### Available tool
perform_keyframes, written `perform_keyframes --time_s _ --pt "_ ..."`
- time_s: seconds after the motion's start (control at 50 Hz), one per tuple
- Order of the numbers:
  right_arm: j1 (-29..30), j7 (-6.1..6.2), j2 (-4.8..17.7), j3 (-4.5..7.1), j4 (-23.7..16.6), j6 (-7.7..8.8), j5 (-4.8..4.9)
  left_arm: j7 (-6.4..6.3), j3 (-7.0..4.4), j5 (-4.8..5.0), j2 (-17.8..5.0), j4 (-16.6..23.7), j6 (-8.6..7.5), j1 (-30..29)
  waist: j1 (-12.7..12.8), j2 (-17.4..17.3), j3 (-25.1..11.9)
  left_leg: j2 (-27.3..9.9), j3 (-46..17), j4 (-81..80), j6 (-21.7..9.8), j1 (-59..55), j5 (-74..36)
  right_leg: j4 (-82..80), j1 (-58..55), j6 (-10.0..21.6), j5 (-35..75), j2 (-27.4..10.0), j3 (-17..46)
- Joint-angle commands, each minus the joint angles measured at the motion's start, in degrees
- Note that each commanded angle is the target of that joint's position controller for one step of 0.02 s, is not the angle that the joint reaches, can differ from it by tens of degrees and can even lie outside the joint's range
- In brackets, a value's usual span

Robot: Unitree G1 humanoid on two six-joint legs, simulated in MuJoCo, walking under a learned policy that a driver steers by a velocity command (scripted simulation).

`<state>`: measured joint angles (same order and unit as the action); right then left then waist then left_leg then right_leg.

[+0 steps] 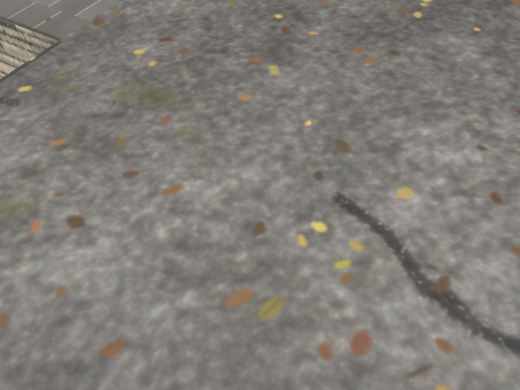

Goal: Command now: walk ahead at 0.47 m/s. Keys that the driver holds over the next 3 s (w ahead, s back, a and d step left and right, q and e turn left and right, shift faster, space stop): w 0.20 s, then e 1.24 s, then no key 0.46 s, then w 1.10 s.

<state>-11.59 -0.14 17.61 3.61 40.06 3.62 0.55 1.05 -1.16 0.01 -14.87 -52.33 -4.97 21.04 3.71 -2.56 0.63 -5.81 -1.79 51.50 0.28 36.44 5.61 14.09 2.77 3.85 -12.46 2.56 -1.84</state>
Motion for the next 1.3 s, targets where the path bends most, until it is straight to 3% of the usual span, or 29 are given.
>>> perform_keyframes --time_s 0.02,0.16,0.2,0.24,0.26,0.28,0.3,0.32,0.34,0.38,0.46,0.56,0.68,0.72,0.74,0.76,0.78,0.8,0.82,0.84,0.9,1.0,1.1,1.16,1.18,1.2,1.22,1.24,1.3 --pt "7.16 -0.46 1.08 -0.17 -5.63 1.24 0.11 -0.87 -2.15 0.33 -10.32 3.10 -0.47 -1.28 0.26 6.55 3.73 0.26 1.31 -10.14 1.10 3.71 -7.99 -8.10 0.36 6.63 13.44 -12.44 7.71" --pt "16.73 -3.06 1.14 -0.69 -8.94 2.39 0.83 -1.33 -2.66 1.05 -11.33 0.71 1.28 4.59 1.54 6.25 6.30 3.03 2.37 -22.49 -1.93 1.68 -8.30 -4.54 -7.71 6.34 20.84 -16.67 6.56" --pt "13.72 -3.15 3.21 0.08 -8.35 2.40 0.62 -1.60 -3.22 0.97 -12.63 0.92 1.72 3.85 -1.36 7.81 3.14 5.17 3.48 -23.12 -3.92 -4.15 -3.93 0.89 -10.63 5.27 35.95 -17.21 6.05" --pt "-0.30 -2.13 7.39 2.13 -4.75 2.41 -0.27 -1.83 -3.10 0.44 -12.59 1.62 2.49 2.22 -9.61 8.27 -6.65 6.89 4.50 -25.66 -7.17 -25.32 -8.90 19.47 -6.58 2.12 51.27 -13.16 4.45" --pt "-10.00 -1.25 11.02 2.84 -2.78 2.26 -1.98 -1.97 -2.09 -0.86 -9.88 3.83 2.20 2.09 -12.31 2.76 -16.59 -4.07 -5.94 -19.99 -10.41 -46.52 -23.57 36.26 7.57 0.00 33.01 -9.64 4.40" --pt "-9.83 -1.49 13.51 2.91 -2.33 2.06 -2.82 -1.35 0.17 -0.55 -1.92 3.39 1.33 12.46 -6.52 -13.88 -27.00 -21.26 -31.70 -22.58 -21.33 -64.98 -31.33 57.65 27.94 -3.87 -22.59 1.86 5.61" --pt "-9.83 -1.41 7.85 1.90 -3.10 1.55 -2.08 -1.23 -2.03 1.04 -10.57 1.52 0.89 9.50 -9.94 -6.10 -27.84 -19.22 -30.87 -25.16 -20.01 -59.92 -31.26 63.02 28.77 -4.23 -23.95 -0.03 13.17" --pt "-5.09 -1.14 5.83 1.00 -3.16 1.40 -1.49 -1.32 -2.94 2.58 -12.17 3.94 0.93 3.33 -8.83 -5.22 -17.01 -16.99 -19.22 -25.92 -17.61 -52.13 -35.77 62.68 32.62 -4.61 -21.56 -2.79 11.02" --pt "-1.96 -1.06 4.47 0.66 -2.53 1.48 -1.13 -1.77 -2.77 2.28 -10.66 4.47 1.17 0.34 -7.06 -1.00 -11.43 -13.73 -13.04 -27.74 -15.54 -44.11 -37.51 59.39 32.49 -5.29 -18.15 -5.28 9.00" --pt "2.78 -1.13 2.88 0.34 -1.77 1.81 -1.53 -2.33 -3.21 1.74 -8.55 4.36 3.09 0.95 -3.03 -1.45 -5.97 -10.35 -5.45 -33.25 -13.53 -30.85 -33.77 54.83 26.21 -6.42 -13.25 -7.57 7.65" --pt "7.70 -0.61 4.58 1.06 -0.13 2.32 -2.13 -3.09 -3.35 0.89 -5.68 7.32 6.25 0.73 -0.24 -3.44 -3.17 -10.21 2.25 -38.59 -14.95 -21.55 -30.31 46.97 23.40 -8.17 -7.10 -8.14 5.28" --pt "7.92 1.23 6.74 1.71 1.73 0.24 -1.39 -1.50 -3.35 0.57 -5.79 11.85 6.52 -6.32 -2.57 -2.25 -3.61 -9.80 8.08 -39.28 -13.93 -24.68 -20.51 34.07 22.12 -7.12 4.46 -9.00 3.03" --pt "6.36 0.97 9.64 2.80 3.24 -2.58 0.68 0.26 -4.58 0.56 -7.79 17.20 7.92 -11.81 -3.90 -2.43 -2.06 -13.52 7.29 -32.12 -11.53 -32.00 -15.02 24.57 22.64 -4.04 -3.33 -7.18 -0.08" --pt "5.84 1.02 8.88 2.77 3.89 -3.10 1.50 0.25 -5.26 0.43 -8.43 17.48 7.85 -9.68 -2.15 -1.19 -2.92 -11.33 9.70 -24.18 -7.53 -31.48 -15.10 14.93 16.13 -1.57 3.80 -4.78 -1.64" --pt "2.10 0.85 7.30 2.50 4.92 -3.04 0.64 -0.62 -6.77 0.29 -12.48 17.04 7.59 -6.21 -1.68 5.08 -5.64 -6.79 12.74 -14.15 -3.37 -27.85 -11.26 10.33 7.54 1.08 21.54 -5.88 2.93" --pt "2.55 0.51 4.64 1.51 2.54 -2.54 -2.04 -2.00 -8.43 -0.21 -19.87 17.85 7.44 -3.72 -2.86 20.50 -8.13 1.51 15.75 4.29 2.26 -10.09 15.91 11.91 -5.41 9.68 48.77 -19.27 22.12" --pt "6.23 0.52 4.34 1.13 1.10 -2.51 -2.17 -1.46 -7.39 -1.49 -17.81 18.87 6.33 -3.21 -0.27 18.83 -14.32 7.30 4.46 16.75 3.79 -1.84 35.78 9.34 -7.44 19.57 47.12 -25.98 33.69" --pt "8.48 0.41 6.70 1.83 1.25 -2.80 -0.71 -0.74 -6.71 -0.98 -15.45 18.92 5.21 -4.15 0.48 10.93 -13.54 5.61 -0.67 21.01 3.07 0.00 33.76 8.50 -6.67 18.21 44.37 -23.38 28.45" --pt "8.75 0.68 6.04 1.78 1.18 -2.95 0.13 -0.91 -6.49 -0.18 -14.19 18.71 4.50 -6.55 -1.16 8.57 -10.80 4.40 -1.57 19.88 2.20 1.32 29.11 8.87 -4.58 14.70 38.61 -20.15 23.65" --pt "8.53 1.24 6.02 1.88 1.83 -3.12 -0.29 -1.17 -6.18 0.69 -12.86 18.89 4.45 -8.92 -2.21 5.86 -8.72 3.48 -1.93 16.44 2.15 1.67 25.23 8.33 -2.25 11.94 33.37 -17.86 21.30" --pt "7.28 1.66 5.77 2.01 2.25 -3.57 -0.55 -2.24 -5.77 0.24 -12.26 20.16 5.32 -12.13 -4.53 8.52 -8.36 4.84 -1.47 10.07 3.32 -4.46 18.99 6.85 3.43 10.44 30.57 -14.67 18.98" --pt "8.00 1.64 4.31 1.32 2.30 -3.77 -0.27 -3.12 -6.48 0.43 -13.60 20.70 6.09 -11.83 -3.38 9.89 -8.62 6.51 -2.31 -3.38 4.77 -9.94 15.85 6.73 6.06 9.98 20.98 -13.26 20.97" --pt "7.45 0.65 5.40 1.71 2.14 -3.13 0.08 -2.67 -6.38 0.39 -13.26 21.19 6.84 -12.98 -2.75 12.47 -6.93 7.85 -2.70 -12.78 3.48 -14.85 15.37 6.97 8.69 8.68 11.60 -12.15 27.07" --pt "2.60 -0.07 5.64 2.26 3.46 -2.26 -0.11 -2.89 -6.01 1.27 -12.47 21.70 7.48 -14.88 -5.60 11.96 -6.72 7.62 -1.35 -28.30 1.11 -23.45 6.23 10.64 11.25 5.25 9.35 -9.10 27.96" --pt "0.60 0.14 8.71 3.12 3.77 -2.30 -0.83 -3.03 -5.48 1.17 -10.63 21.76 7.54 -13.39 -5.23 7.40 -7.20 0.59 -6.65 -32.03 -1.49 -29.42 3.71 15.81 16.50 2.15 1.15 -5.84 24.94" --pt "2.03 0.65 13.97 4.12 3.22 -2.92 -1.74 -2.88 -4.82 0.84 -7.76 22.46 7.32 -10.35 -1.77 -8.66 -5.61 -12.02 -20.31 -34.31 -8.46 -33.19 -4.42 28.01 27.81 -1.73 -17.12 3.83 13.41" --pt "2.89 0.53 12.42 3.75 2.38 -2.70 -3.37 -2.90 -6.17 0.32 -12.20 22.85 6.64 -11.10 -3.36 -12.31 -4.12 -18.81 -28.29 -36.45 -16.20 -27.68 -7.05 41.54 31.58 -4.45 -24.32 3.34 10.56" --pt "6.47 0.90 9.37 2.78 0.80 -2.42 -3.14 -2.76 -7.33 0.64 -15.21 21.58 6.62 -10.13 -2.21 -7.28 -2.93 -16.49 -23.50 -35.90 -15.73 -26.00 -6.35 48.78 30.80 -5.16 -20.37 1.09 12.05" --pt "9.69 1.91 5.87 1.65 0.12 -2.61 -0.78 -2.78 -7.01 0.69 -12.10 19.24 8.05 -7.93 -1.88 -5.18 -0.57 -9.06 -10.86 -34.18 -11.23 -27.59 -6.15 56.08 33.17 -7.89 -11.91 -0.01 9.79"
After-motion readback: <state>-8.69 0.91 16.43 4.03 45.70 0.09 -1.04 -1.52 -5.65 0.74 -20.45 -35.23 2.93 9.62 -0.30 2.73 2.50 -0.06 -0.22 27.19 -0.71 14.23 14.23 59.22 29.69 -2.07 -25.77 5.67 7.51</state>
